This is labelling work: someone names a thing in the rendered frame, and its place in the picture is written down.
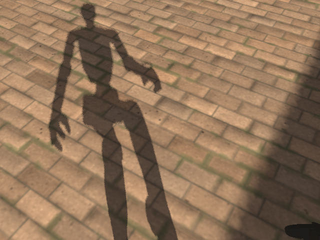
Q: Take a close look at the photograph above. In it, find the right robot hand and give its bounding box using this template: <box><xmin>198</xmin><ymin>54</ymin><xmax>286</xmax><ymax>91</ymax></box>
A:
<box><xmin>284</xmin><ymin>222</ymin><xmax>320</xmax><ymax>240</ymax></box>

